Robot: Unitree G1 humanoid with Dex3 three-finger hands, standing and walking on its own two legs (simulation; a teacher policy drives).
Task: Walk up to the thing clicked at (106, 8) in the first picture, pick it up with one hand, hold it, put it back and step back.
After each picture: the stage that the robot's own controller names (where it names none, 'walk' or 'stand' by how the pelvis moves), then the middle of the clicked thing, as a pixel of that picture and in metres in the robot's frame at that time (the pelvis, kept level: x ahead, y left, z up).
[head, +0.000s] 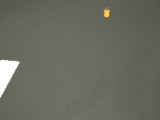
stand; (106, 12) +2.00 -0.33 -0.72
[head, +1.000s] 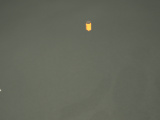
walk; (88, 25) +1.89 +0.07 -0.69
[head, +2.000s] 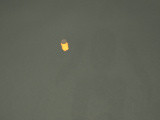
walk; (64, 44) +1.31 +0.28 -0.71
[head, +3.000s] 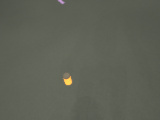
walk; (67, 78) +0.86 +0.26 -0.72
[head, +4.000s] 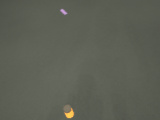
walk; (68, 111) +0.54 +0.24 -0.71
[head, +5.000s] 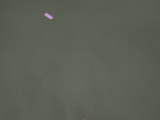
stand; out of the picture +0.42 +0.03 -0.68
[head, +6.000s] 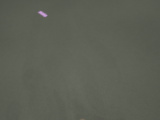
stand; out of the picture +0.39 +0.08 -0.70
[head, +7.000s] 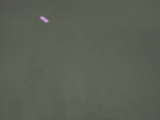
stand; out of the picture +0.34 +0.08 -0.71
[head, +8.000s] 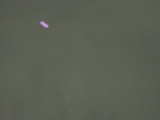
stand; out of the picture +0.32 +0.09 -0.72
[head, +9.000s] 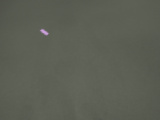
walk; out of the picture +0.28 +0.14 -0.72
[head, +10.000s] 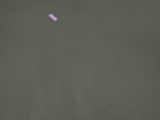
stand; out of the picture +0.29 +0.10 -0.70
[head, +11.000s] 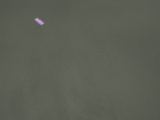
stand; out of the picture +0.25 +0.09 -0.72
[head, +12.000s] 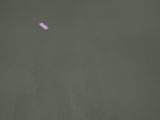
stand; out of the picture +0.26 +0.10 -0.73
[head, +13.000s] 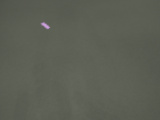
stand; out of the picture +0.26 +0.10 -0.73
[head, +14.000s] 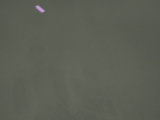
go down; out of the picture +0.27 +0.10 -0.71
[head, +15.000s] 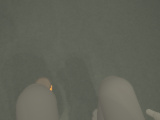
go down; (43, 87) +0.35 +0.14 -0.30
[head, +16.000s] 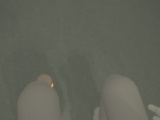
close in; (45, 83) +0.35 +0.14 -0.30
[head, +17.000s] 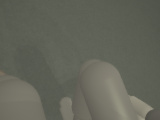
close in; out of the picture +0.35 +0.17 -0.23
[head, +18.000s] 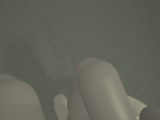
close; out of the picture +0.38 +0.18 -0.22
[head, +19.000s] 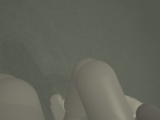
lift; out of the picture +0.36 +0.18 -0.23
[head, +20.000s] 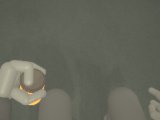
lift; (32, 87) +0.30 +0.19 -0.05
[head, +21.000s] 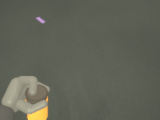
hold; (37, 104) +0.28 +0.18 +0.01
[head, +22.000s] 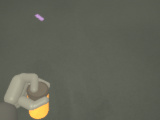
hold; (38, 100) +0.30 +0.18 +0.00
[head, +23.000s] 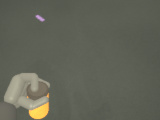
hold; (38, 100) +0.30 +0.18 +0.00
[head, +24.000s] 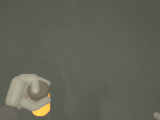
crouch; (39, 99) +0.30 +0.16 -0.06
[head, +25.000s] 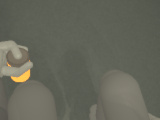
lower; (19, 65) +0.39 +0.19 -0.14
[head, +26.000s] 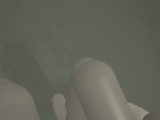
lower; out of the picture +0.39 +0.24 -0.22
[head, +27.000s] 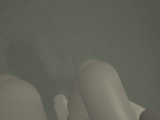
lower; out of the picture +0.38 +0.23 -0.23
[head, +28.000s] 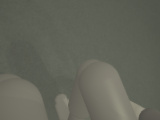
lower; out of the picture +0.38 +0.23 -0.23
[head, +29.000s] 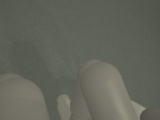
lower; out of the picture +0.37 +0.22 -0.23
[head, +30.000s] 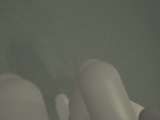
open; out of the picture +0.36 +0.20 -0.22
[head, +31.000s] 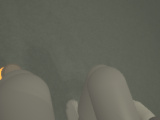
stand; (5, 77) +0.35 +0.18 -0.24
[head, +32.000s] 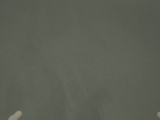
stand; out of the picture +0.30 +0.14 -0.60
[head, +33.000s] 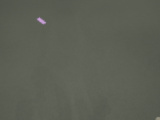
stand; out of the picture +0.29 +0.14 -0.66
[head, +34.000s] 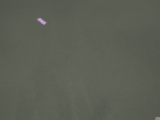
stand; out of the picture +0.29 +0.14 -0.67
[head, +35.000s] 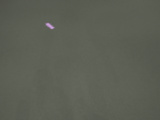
stand; out of the picture +0.30 +0.12 -0.72
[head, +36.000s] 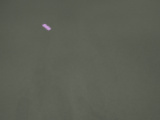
stand; out of the picture +0.29 +0.13 -0.73
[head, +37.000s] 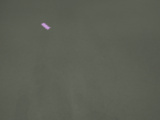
stand; out of the picture +0.28 +0.13 -0.73
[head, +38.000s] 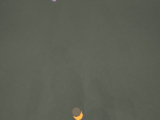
walk; (77, 113) +0.40 +0.16 -0.71
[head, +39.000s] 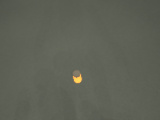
walk; (77, 76) +0.71 +0.10 -0.70
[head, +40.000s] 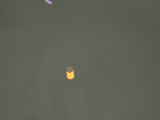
stand; (70, 72) +0.94 +0.15 -0.71
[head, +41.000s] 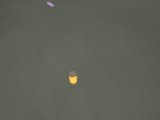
stand; (72, 77) +0.90 +0.14 -0.72
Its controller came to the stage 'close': yes
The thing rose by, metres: 0.71
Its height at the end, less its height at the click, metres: +0.00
